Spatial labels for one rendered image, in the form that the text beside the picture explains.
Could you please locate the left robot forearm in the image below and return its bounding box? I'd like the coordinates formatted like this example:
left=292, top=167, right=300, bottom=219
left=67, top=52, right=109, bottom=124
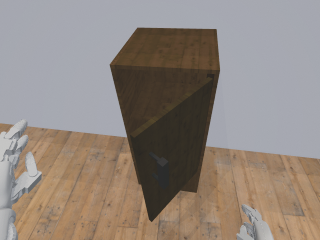
left=0, top=208, right=18, bottom=240

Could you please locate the handle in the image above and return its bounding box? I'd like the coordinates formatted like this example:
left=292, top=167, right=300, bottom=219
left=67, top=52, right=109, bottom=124
left=149, top=152, right=169, bottom=189

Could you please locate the cupboard door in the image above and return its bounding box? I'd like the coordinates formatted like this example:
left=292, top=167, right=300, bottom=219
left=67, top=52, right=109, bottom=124
left=130, top=77, right=213, bottom=222

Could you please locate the robot right hand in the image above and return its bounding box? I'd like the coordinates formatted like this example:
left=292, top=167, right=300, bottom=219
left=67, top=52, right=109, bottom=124
left=236, top=204, right=274, bottom=240

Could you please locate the robot left hand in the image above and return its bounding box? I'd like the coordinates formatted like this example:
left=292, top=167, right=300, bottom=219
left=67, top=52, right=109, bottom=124
left=0, top=119, right=42, bottom=209

